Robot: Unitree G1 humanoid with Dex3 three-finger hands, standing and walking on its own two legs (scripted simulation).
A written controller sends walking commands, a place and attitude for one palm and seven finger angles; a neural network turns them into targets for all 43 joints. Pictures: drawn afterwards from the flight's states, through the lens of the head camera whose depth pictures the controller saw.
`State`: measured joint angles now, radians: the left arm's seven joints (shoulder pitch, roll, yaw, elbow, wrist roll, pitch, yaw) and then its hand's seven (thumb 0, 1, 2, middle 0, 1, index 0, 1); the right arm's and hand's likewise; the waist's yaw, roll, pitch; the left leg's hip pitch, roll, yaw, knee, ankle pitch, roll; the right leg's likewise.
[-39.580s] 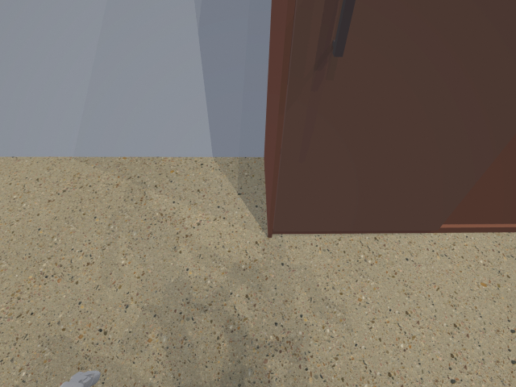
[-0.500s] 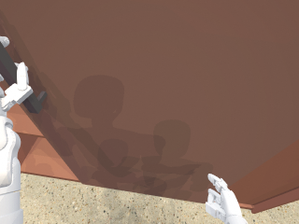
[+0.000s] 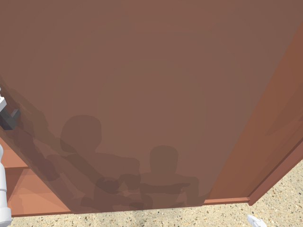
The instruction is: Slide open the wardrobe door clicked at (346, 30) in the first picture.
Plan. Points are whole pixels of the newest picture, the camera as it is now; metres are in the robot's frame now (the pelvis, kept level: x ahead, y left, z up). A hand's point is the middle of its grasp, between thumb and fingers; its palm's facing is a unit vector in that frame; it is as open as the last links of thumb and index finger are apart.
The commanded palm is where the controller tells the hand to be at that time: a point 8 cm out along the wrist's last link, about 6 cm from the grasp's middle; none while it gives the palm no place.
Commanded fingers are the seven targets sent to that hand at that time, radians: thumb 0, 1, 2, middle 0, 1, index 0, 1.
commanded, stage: stop walking and hold the door there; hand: left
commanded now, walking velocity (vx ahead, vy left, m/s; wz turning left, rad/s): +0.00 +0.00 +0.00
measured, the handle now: out of the picture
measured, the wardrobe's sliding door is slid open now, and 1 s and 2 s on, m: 0.43 0.43 0.43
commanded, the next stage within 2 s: loosen the grip on the handle in 1.90 s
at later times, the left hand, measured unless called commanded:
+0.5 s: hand out of the picture +0.31 +0.35 +0.23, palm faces +0.65 -0.73 -0.18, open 7.4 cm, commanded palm +0.27 +0.35 +0.19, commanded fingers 0.00 0.90 0.90 -0.45 -1.40 -0.45 -1.40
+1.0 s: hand out of the picture +0.30 +0.35 +0.23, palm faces +0.46 -0.88 -0.11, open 7.3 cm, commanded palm +0.27 +0.37 +0.19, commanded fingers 0.00 0.90 0.90 -0.45 -1.40 -0.45 -1.40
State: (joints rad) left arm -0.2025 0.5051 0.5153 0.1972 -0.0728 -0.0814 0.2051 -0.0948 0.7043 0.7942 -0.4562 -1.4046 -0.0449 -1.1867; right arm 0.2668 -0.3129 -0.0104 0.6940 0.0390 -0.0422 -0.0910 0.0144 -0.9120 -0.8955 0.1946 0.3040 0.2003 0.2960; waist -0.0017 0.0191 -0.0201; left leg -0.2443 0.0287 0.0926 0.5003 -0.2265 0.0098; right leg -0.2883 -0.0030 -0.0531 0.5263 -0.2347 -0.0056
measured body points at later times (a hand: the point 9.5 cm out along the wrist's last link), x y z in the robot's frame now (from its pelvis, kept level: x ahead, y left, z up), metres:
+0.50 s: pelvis -0.01 +0.02 +0.00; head -0.02 +0.00 +0.45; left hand +0.27 +0.38 +0.24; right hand +0.15 -0.23 -0.10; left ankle +0.03 +0.11 -0.74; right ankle +0.05 -0.10 -0.74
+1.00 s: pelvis -0.06 +0.09 +0.00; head -0.02 +0.09 +0.44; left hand +0.27 +0.40 +0.24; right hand +0.13 -0.09 -0.11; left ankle +0.01 +0.15 -0.72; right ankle -0.15 +0.00 -0.74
